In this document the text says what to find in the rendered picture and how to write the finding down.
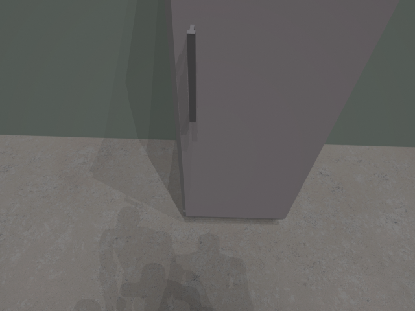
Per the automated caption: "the handle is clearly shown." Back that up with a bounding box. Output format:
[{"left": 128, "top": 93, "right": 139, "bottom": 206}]
[{"left": 187, "top": 25, "right": 196, "bottom": 122}]

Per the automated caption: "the fridge door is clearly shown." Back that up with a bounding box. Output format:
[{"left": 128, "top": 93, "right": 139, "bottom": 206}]
[{"left": 171, "top": 0, "right": 399, "bottom": 219}]

